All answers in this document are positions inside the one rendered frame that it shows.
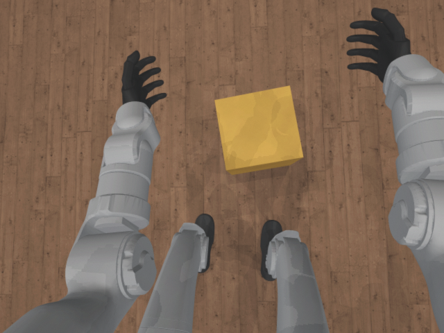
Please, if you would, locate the carton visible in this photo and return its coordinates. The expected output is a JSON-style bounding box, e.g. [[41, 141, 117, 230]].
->
[[214, 86, 303, 175]]

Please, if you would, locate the right robot forearm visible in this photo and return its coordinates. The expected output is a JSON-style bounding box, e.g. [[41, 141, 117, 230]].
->
[[383, 54, 444, 185]]

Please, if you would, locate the left robot upper arm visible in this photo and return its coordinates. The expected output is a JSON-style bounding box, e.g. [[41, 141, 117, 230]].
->
[[3, 231, 157, 333]]

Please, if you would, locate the left robot forearm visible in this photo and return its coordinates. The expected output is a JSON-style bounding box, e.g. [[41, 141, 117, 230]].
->
[[65, 101, 160, 283]]

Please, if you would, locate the right robot hand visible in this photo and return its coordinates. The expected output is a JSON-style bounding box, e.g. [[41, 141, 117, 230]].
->
[[346, 8, 411, 82]]

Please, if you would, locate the robot right shin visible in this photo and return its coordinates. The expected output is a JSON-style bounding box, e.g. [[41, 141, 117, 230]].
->
[[266, 230, 309, 269]]

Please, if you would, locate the left robot hand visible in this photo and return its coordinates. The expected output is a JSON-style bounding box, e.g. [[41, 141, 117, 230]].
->
[[121, 51, 167, 109]]

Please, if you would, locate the right robot upper arm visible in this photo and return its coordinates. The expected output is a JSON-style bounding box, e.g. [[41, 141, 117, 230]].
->
[[388, 178, 444, 333]]

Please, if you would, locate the robot right thigh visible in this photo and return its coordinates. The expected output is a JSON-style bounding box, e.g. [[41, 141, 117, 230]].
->
[[268, 237, 330, 333]]

